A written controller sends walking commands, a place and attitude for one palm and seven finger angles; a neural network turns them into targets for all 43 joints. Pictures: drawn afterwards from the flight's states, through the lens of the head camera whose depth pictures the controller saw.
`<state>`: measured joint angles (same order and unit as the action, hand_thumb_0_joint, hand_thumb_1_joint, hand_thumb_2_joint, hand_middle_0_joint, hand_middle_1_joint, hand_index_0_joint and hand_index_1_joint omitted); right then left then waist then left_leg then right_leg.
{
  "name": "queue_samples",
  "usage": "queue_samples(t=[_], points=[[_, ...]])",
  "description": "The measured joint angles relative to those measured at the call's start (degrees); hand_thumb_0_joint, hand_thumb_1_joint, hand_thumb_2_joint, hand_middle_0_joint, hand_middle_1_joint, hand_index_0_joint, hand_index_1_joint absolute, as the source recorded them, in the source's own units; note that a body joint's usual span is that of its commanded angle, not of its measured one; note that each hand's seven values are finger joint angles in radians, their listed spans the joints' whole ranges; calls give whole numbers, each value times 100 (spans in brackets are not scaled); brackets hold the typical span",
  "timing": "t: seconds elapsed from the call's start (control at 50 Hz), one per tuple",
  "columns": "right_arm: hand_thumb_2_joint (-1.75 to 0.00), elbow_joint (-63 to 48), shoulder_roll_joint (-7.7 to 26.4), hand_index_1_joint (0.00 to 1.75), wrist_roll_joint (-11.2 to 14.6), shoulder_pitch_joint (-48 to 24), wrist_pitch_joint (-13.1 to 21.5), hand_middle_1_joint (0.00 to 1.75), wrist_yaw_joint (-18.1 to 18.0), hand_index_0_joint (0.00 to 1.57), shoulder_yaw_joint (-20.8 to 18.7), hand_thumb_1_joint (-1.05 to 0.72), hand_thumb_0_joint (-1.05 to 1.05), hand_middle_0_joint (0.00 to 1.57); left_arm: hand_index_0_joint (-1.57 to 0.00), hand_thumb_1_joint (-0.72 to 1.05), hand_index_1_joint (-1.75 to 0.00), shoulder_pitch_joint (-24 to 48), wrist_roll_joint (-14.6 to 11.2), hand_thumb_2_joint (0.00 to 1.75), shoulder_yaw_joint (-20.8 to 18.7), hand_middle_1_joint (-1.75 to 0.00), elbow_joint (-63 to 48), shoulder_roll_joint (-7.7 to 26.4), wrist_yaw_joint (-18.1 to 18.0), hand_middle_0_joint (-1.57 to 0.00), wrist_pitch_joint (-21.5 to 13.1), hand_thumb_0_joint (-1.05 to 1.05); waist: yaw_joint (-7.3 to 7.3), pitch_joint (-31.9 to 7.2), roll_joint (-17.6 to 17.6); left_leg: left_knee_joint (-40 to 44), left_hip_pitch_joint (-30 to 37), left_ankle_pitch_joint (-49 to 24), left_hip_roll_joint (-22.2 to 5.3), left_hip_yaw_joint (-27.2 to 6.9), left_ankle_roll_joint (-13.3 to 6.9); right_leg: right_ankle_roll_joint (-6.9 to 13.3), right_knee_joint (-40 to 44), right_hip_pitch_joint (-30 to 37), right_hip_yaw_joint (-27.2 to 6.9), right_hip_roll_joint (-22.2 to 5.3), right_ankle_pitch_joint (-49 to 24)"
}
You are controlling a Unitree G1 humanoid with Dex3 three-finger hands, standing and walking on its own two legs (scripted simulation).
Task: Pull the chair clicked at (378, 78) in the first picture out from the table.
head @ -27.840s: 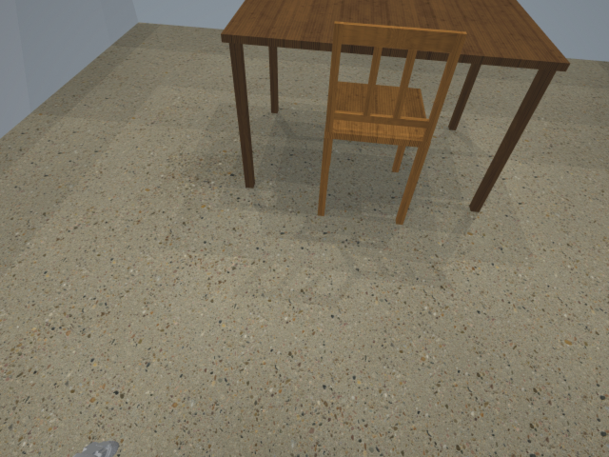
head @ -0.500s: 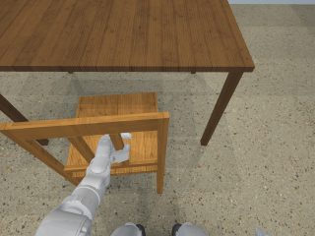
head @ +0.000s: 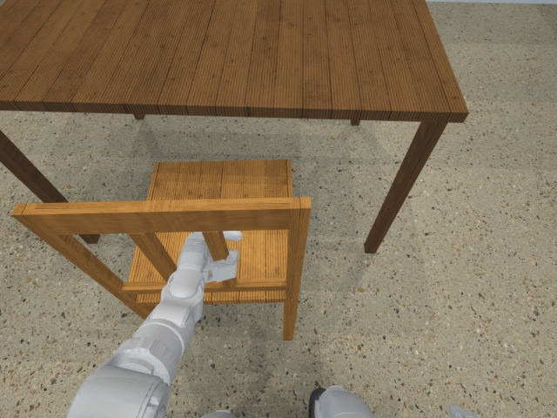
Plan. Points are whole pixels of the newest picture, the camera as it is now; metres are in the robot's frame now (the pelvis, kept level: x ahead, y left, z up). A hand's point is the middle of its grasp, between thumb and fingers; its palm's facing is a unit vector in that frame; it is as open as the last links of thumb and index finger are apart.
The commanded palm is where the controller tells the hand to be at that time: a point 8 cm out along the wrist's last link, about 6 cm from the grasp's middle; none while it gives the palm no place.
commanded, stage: step backward, pulling the chair out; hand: left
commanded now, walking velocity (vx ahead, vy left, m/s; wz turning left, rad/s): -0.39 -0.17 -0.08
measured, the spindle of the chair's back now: (161, 260) +0.38 +0.21 -0.09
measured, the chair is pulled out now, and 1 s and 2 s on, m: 0.21 0.28 0.42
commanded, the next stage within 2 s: none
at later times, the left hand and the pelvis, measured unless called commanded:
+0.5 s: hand (222, 279) +0.33 +0.09 -0.06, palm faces -0.13 -0.98 -0.16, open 5.6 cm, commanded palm +0.34 +0.14 -0.05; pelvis -0.04 +0.01 +0.00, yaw -3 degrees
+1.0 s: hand (214, 304) +0.29 +0.10 -0.06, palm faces -0.13 -0.98 -0.16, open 5.6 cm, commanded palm +0.30 +0.15 -0.06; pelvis -0.08 +0.01 +0.00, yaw -4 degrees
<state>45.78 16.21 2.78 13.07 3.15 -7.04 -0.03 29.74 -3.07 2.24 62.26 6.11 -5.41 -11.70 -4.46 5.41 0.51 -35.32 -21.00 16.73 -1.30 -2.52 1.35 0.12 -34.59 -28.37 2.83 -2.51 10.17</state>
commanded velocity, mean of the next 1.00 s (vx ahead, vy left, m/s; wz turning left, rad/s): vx -0.38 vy -0.03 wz -0.01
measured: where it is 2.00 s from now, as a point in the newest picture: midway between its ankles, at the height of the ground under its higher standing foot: outside the picture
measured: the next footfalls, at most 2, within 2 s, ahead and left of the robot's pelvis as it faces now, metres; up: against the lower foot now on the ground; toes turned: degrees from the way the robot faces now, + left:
left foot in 0.82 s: -0.02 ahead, +0.14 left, +0.00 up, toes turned -4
right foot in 0.96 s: +0.02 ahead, -0.12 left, +0.00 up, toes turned -4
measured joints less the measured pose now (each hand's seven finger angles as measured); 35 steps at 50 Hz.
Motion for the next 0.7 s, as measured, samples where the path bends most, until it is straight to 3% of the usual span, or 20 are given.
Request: queue_samples(t=[0.08,0.14,0.28,0.38,0.48,0.52,0.6,0.7], points=[[-90,-77,-14,30,-26,-109,-129,30,-69,21,-126,-90,1,20,-50,64,-145,169,-23,77,178,-122,-159,79,29,-28,128,6,133,200,-214,103,34,20,72,233,60,-98,102,-53,-204,-81,-184],[-90,-229,-153,30,-66,-121,-176,30,-76,20,-128,-90,1,20,-50,64,-145,211,-11,76,137,-123,-167,181,92,-28,125,6,153,254,-285,12,9,86,60,341,52,-105,37,-116,-310,-54,-225],[-90,-262,-507,30,-63,-96,-185,30,16,21,-20,-90,1,20,-50,62,-145,250,-14,80,-214,-122,42,309,121,-32,67,6,47,190,-144,-409,-243,225,-102,321,150,2,-204,-309,-281,102,-190],[-90,-85,-419,30,-38,-64,-79,30,60,21,-2,-90,1,20,-50,62,-145,278,-8,81,-385,-122,180,237,45,-33,-37,7,-62,205,-19,-605,-411,859,6,183,57,-8,54,-293,-251,80,-391],[-90,-16,-227,30,-53,109,-50,30,13,21,-7,-90,1,20,-50,62,-145,241,55,80,-289,-123,170,200,61,-31,-46,7,-38,192,-79,-164,-300,-275,29,293,-2,-121,133,-287,-306,18,-373],[-90,-81,-234,30,-55,207,-59,30,-10,21,-48,-90,1,20,-50,62,-145,164,34,80,-218,-123,92,228,97,-31,-19,7,29,195,-92,-204,-269,-97,-13,340,1,-117,-162,-320,-330,56,188],[-90,-50,-340,30,-99,293,-25,30,17,21,-66,-90,1,20,-50,62,-145,125,71,80,-203,-124,101,296,175,-32,-36,7,150,175,-106,-362,-300,49,-110,297,83,-60,-207,36,-316,158,-3],[-90,16,-372,30,-68,36,30,30,73,21,-94,-90,1,20,-50,61,-145,219,12,82,-376,-122,222,390,165,-34,-100,7,72,228,-1,-441,-473,132,-207,177,165,66,-163,-67,-207,266,-25]])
